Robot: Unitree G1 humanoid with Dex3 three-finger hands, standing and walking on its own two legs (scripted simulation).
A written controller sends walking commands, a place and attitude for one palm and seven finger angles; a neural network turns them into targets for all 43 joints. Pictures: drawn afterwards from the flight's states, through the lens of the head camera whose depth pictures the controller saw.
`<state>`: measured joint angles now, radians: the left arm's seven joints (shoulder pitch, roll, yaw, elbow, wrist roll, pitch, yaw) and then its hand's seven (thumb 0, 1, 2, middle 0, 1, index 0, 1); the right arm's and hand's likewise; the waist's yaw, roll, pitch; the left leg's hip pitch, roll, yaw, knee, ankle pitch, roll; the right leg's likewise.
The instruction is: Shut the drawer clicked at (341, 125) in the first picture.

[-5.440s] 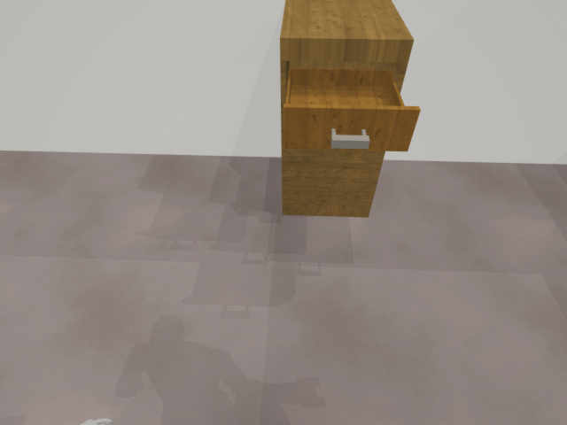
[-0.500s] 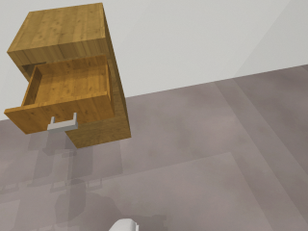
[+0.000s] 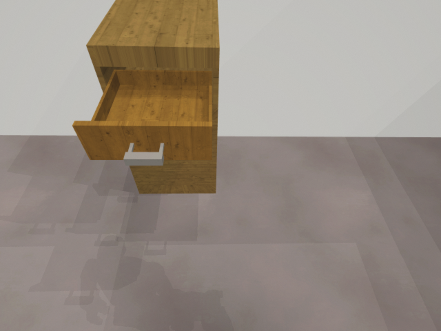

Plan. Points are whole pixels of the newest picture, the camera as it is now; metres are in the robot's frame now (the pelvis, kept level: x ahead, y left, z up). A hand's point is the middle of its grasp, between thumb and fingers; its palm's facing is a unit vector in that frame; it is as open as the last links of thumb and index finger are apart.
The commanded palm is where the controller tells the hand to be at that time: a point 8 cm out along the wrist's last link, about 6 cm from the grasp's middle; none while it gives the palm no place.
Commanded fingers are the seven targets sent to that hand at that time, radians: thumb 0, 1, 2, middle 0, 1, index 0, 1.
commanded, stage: take the last steps up to it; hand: left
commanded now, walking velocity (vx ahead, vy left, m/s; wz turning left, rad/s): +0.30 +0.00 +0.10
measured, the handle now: (145, 152) +0.56 +0.26 -0.08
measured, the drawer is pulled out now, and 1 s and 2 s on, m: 0.30 0.30 0.30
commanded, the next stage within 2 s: come to a stop and stand still in 0.86 s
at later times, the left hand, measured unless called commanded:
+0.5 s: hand out of the picture -0.02 +0.13 -0.16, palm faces +0.19 -0.97 -0.15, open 7.3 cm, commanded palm none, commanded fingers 0.00 0.90 0.90 -0.20 -0.30 -0.20 -0.30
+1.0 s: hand (137, 242) +0.33 +0.23 -0.16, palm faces +0.06 -0.98 -0.20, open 7.3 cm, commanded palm none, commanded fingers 0.00 0.90 0.90 -0.20 -0.30 -0.20 -0.30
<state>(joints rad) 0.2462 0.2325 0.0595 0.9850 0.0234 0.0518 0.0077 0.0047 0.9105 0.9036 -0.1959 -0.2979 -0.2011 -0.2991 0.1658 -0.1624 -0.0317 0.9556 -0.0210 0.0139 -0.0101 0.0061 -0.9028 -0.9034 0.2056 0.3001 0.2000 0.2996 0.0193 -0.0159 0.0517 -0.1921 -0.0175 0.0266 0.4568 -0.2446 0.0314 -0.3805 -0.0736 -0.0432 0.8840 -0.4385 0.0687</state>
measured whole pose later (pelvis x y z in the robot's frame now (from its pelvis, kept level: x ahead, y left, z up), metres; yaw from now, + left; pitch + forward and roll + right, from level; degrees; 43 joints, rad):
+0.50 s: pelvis +0.09 +0.00 +0.00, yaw +5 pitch +0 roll +0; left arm 0.49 0.08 0.02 1.15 0.03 -0.06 0.01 0.00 0.91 0.90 -0.20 -0.30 -0.21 -0.30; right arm 0.25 -0.18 -0.07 1.07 -0.02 0.01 0.02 0.01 -0.91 -0.90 0.20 0.30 0.19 0.30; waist 0.03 0.02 0.04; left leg -0.53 0.10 0.07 0.81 -0.19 -0.01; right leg 0.02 -0.04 -0.14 0.29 -0.31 0.00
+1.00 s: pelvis +0.25 +0.04 +0.00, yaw +2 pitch -1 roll +2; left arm 0.16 0.18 0.06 1.00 0.03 0.00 0.00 0.00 0.91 0.90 -0.19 -0.30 -0.20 -0.30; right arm 0.32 -0.14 -0.05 1.08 -0.03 -0.05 -0.02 -0.01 -0.92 -0.90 0.20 0.30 0.20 0.30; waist -0.02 -0.03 0.03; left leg -0.07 0.00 0.18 0.38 -0.28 0.02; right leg -0.48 -0.11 -0.07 0.76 -0.23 0.02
